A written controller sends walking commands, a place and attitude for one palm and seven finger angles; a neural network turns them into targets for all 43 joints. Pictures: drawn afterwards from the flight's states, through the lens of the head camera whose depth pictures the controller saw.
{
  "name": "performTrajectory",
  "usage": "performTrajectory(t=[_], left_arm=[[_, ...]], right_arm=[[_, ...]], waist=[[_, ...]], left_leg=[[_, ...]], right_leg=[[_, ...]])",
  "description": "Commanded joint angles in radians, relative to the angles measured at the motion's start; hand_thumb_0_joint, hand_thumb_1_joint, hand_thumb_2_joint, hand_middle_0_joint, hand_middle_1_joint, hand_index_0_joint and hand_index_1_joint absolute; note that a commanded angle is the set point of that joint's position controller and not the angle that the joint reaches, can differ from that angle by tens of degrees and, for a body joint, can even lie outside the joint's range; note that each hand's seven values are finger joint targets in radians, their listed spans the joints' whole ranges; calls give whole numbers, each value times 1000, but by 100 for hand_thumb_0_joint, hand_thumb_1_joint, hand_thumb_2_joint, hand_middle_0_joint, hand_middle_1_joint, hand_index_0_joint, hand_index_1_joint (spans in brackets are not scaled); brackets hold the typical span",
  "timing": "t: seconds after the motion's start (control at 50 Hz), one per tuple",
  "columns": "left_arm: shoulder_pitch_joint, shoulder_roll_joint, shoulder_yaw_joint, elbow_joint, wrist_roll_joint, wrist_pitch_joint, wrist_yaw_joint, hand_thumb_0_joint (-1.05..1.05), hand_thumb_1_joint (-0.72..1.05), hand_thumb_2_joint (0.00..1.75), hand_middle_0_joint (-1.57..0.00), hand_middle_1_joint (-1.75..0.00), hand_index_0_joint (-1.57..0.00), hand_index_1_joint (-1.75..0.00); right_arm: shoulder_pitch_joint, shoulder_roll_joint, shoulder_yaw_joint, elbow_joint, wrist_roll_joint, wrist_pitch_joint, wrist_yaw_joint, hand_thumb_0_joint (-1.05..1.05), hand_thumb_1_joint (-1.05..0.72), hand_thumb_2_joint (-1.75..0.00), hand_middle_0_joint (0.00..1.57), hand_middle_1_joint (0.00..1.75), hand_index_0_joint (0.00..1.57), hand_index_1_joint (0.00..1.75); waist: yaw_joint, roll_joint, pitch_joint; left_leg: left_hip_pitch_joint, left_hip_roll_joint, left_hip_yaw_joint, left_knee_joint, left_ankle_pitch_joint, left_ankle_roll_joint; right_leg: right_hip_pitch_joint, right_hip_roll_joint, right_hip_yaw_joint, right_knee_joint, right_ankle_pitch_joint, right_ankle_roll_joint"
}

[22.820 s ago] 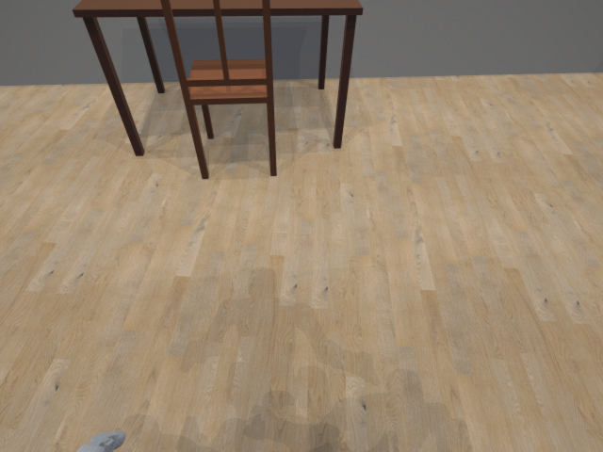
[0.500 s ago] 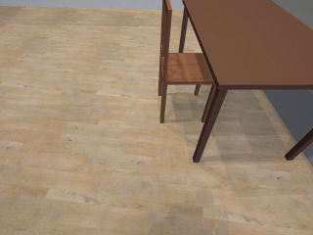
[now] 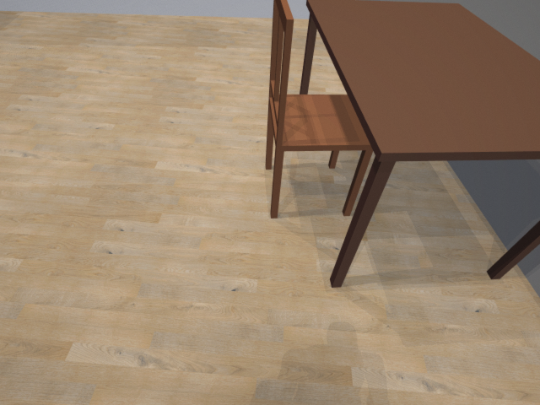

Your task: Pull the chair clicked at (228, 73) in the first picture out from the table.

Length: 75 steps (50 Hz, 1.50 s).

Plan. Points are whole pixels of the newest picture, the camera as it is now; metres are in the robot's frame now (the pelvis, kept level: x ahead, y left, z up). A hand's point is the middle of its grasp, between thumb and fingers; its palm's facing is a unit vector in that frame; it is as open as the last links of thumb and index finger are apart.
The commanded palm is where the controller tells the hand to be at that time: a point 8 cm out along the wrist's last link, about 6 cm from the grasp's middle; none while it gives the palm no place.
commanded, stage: shuffle to correct the standing spot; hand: left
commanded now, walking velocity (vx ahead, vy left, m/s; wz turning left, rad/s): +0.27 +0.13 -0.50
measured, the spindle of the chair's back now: (278, 61) +1.26 +0.09 -0.07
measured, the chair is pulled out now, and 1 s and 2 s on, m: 0.00 0.00 0.00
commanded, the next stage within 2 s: none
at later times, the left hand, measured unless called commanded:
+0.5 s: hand (200, 314) +0.31 +0.17 -0.17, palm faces -0.16 -0.97 -0.19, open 7.4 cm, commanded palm none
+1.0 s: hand (167, 267) +0.40 +0.26 -0.16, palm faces -0.32 -0.90 -0.30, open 7.4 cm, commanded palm none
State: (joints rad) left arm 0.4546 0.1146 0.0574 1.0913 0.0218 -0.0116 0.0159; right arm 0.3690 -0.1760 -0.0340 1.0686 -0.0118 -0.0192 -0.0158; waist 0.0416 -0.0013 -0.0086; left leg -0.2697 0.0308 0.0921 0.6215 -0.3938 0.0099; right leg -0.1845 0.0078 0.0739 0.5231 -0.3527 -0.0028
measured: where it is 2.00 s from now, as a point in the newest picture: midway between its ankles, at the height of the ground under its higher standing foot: (254, 314)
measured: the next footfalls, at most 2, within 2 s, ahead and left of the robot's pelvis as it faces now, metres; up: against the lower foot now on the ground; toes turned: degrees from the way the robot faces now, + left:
right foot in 0.48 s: +0.25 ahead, -0.05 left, +0.00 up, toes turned -19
left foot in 1.00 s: +0.53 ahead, +0.14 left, +0.00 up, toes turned -25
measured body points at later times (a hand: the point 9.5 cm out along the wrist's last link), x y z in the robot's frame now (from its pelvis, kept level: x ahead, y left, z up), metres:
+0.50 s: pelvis +0.16 +0.01 -0.02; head +0.21 +0.00 +0.43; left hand +0.32 +0.22 -0.15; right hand +0.04 -0.16 -0.17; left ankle +0.01 +0.09 -0.69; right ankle +0.21 -0.03 -0.74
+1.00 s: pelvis +0.37 +0.05 +0.00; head +0.39 +0.02 +0.44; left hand +0.42 +0.31 -0.14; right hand +0.42 -0.23 -0.13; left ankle +0.49 +0.15 -0.73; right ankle +0.21 -0.03 -0.72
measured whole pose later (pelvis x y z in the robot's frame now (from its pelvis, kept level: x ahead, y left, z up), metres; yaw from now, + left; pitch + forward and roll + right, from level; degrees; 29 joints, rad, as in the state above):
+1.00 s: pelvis +0.37 +0.05 +0.00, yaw -30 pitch +2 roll +1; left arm 0.44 0.21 0.08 1.00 0.02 -0.02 0.02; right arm 0.08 -0.22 -0.01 0.82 -0.02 -0.04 0.02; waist 0.12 0.00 0.05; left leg -0.37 0.06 0.07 0.49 -0.11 -0.04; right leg -0.18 0.00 0.15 0.64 -0.46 0.00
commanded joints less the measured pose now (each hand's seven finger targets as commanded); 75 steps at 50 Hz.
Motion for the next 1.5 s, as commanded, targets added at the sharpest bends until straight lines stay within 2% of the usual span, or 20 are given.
performTrajectory(t=[0.0, 0.1, 0.38, 0.42, 0.44, 0.46, 0.48, 0.54, 0.62, 0.84, 0.92, 0.96, 1.0, 1.06, 1.24, 1.26, 1.28, 1.3, 1.32, 1.48], left_arm=[[-135, 70, 18, -131, -2, -14, -7, 0, 90, 90, -20, -30, -20, -30], [-162, 61, 17, -117, 7, -4, -21, 0, 90, 90, -20, -30, -20, -30], [-176, 108, 26, -203, 1, 5, -16, 0, 90, 90, -20, -30, -20, -30], [58, 163, 51, -135, 11, -7, -8, 0, 90, 90, -20, -30, -20, -30], [140, 232, 63, -114, 11, -11, -2, 0, 90, 90, -20, -30, -20, -30], [120, 300, 65, -122, -8, -12, 12, 0, 90, 90, -20, -30, -20, -30], [54, 343, 85, -154, -13, -7, 23, 0, 90, 90, -20, -30, -20, -30], [-157, 191, 30, -196, -9, -28, 19, 0, 90, 90, -20, -30, -20, -30], [-123, 232, 43, -169, -3, -60, 6, 0, 90, 90, -20, -30, -20, -30], [-20, 265, 55, -136, 6, -51, 14, 0, 90, 90, -20, -30, -20, -30], [-90, 278, 59, -161, 4, -30, 17, 0, 90, 90, -20, -30, -20, -30], [-43, 192, 45, -172, -12, -21, 9, 0, 90, 90, -20, -30, -20, -30], [-118, 177, 38, -217, -2, -6, 18, 0, 90, 90, -20, -30, -20, -30], [-155, 205, 51, -212, 10, 15, 6, 0, 90, 90, -20, -30, -20, -30], [-71, 152, 43, -208, 13, 36, -8, 0, 90, 90, -20, -30, -20, -30], [4, 219, 56, -189, 18, 24, 1, 0, 90, 90, -20, -30, -20, -30], [43, 344, 78, -191, 20, 11, 14, 0, 90, 90, -20, -30, -20, -30], [60, 392, 85, -203, 5, 8, 26, 0, 90, 90, -20, -30, -20, -30], [28, 397, 90, -215, 3, 9, 34, 0, 90, 90, -20, -30, -20, -30], [-109, 295, 54, -217, -2, -21, 26, 0, 90, 90, -20, -30, -20, -30]], right_arm=[[336, -159, -30, 10, -19, -54, -24, 0, -90, -90, 20, 30, 20, 30], [165, -58, 23, -52, -15, -69, -30, 0, -90, -90, 20, 30, 20, 30], [129, -125, -3, -39, -1, -54, -25, 0, -90, -90, 20, 30, 20, 30], [34, -158, -21, -76, 9, -49, -19, 0, -90, -90, 20, 30, 20, 30], [49, -118, -20, -95, 23, -49, -13, 0, -90, -90, 20, 30, 20, 30], [70, -66, -18, -124, 21, -52, -9, 0, -90, -90, 20, 30, 20, 30], [23, -89, -23, -154, 6, -35, -8, 0, -90, -90, 20, 30, 20, 30], [-45, -46, -17, -167, -18, -7, 8, 0, -90, -90, 20, 30, 20, 30], [-29, -47, -18, -172, -15, 8, 22, 0, -90, -90, 20, 30, 20, 30], [-325, -78, -13, -317, -1, -16, 38, 0, -90, -90, 20, 30, 20, 30], [-170, -130, -24, -273, 0, -29, 21, 0, -90, -90, 20, 30, 20, 30], [22, -284, -56, -220, -19, -37, 6, 0, -90, -90, 20, 30, 20, 30], [14, -259, -43, -239, -23, -4, 13, 0, -90, -90, 20, 30, 20, 30], [-128, -127, -10, -256, -22, -12, 3, 0, -90, -90, 20, 30, 20, 30], [-134, -171, -32, -233, -28, 20, 7, 0, -90, -90, 20, 30, 20, 30], [-134, -142, -27, -237, -18, 18, 16, 0, -90, -90, 20, 30, 20, 30], [-131, -88, -21, -268, -16, 14, 18, 0, -90, -90, 20, 30, 20, 30], [-143, -139, -29, -293, -23, 26, 8, 0, -90, -90, 20, 30, 20, 30], [-131, -150, -38, -292, -26, 34, 7, 0, -90, -90, 20, 30, 20, 30], [-91, -118, -34, -237, -12, 53, 23, 0, -90, -90, 20, 30, 20, 30]], waist=[[-171, 347, 74], [-58, 9, 182], [46, 103, 3], [161, 86, -83], [181, -65, -155], [130, -185, -205], [86, -102, -98], [-43, -11, 136], [-52, -44, 41], [48, -209, 11], [-35, -184, -47], [-85, 215, -196], [-104, 207, -69], [-32, 335, 15], [57, 39, -35], [98, -111, -63], [113, -381, -48], [100, -327, -47], [71, -174, -16], [-8, -157, -58]], left_leg=[[385, 321, -439, -416, -88, 90], [207, 284, -210, -425, 409, 109], [364, 210, 138, -170, 1275, 47], [225, 166, 165, 164, 1113, 24], [-7, 89, 151, 488, 557, 5], [-307, -54, 58, 794, -172, -41], [-429, -20, -96, 919, -157, -27], [-371, 68, -140, 757, 83, -40], [-321, 67, -82, 538, 184, -82], [-307, 13, -44, 102, 220, -98], [105, -17, -21, -190, 280, -71], [511, 321, -293, -152, 605, 43], [254, 429, -391, -310, 339, 200], [94, 301, -256, -356, 269, 153], [-77, 214, 42, -131, 198, 85], [-148, 141, 112, 36, 134, 22], [-398, 31, 124, 279, -169, -55], [-454, 19, -15, 465, -254, -83], [-475, 52, -94, 555, -205, -84], [-383, 25, -86, 494, 165, -128]], right_leg=[[-537, 61, -86, 423, -190, -65], [-573, -66, -66, 782, 45, -65], [-225, 48, -276, 213, 101, -123], [96, 29, -238, 46, 193, -156], [339, -160, -10, -29, 338, -242], [467, -403, 501, -124, 507, -363], [351, -492, 646, -234, 356, -414], [-128, -336, 382, -306, 183, -196], [-92, -218, 153, -280, 395, -192], [146, -227, 207, -149, 715, -146], [-8, -177, 184, 50, 667, -80], [-352, 22, 10, 465, -189, -13], [-442, -23, -37, 776, -330, -26], [-461, -97, -63, 803, -128, -28], [36, -64, -197, 86, 82, -5], [161, -124, -105, -63, 172, -18], [284, -394, 317, -187, 359, -122], [242, -550, 539, -252, 550, -230], [199, -564, 499, -242, 484, -281], [129, -263, 115, -137, 824, -125]])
